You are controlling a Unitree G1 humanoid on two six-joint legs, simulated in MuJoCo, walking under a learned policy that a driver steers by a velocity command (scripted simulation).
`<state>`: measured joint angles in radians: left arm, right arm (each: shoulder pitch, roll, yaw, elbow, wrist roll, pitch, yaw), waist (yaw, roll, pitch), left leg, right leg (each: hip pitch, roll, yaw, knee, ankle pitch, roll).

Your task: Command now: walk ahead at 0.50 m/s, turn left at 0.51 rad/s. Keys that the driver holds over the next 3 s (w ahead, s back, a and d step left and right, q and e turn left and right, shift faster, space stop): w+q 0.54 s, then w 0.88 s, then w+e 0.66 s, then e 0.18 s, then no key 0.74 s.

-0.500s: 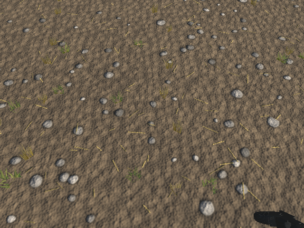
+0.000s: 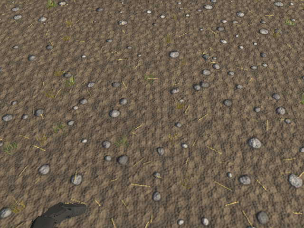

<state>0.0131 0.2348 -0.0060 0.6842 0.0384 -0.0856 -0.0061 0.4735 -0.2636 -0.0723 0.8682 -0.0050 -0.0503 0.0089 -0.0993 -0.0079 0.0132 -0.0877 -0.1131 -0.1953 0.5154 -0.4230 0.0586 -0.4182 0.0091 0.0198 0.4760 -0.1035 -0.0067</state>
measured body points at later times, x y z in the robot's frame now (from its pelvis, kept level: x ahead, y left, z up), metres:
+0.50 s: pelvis +0.24 +0.04 -0.01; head +0.28 +0.06 +0.44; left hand +0.13 +0.29 -0.14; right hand +0.53 -0.11 -0.09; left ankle +0.33 +0.14 -0.73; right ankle +0.10 -0.11 -0.72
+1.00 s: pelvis +0.49 +0.14 +0.01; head +0.52 +0.15 +0.45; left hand +0.57 +0.43 -0.10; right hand +0.58 -0.12 -0.12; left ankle +0.33 +0.14 -0.73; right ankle +0.69 +0.10 -0.70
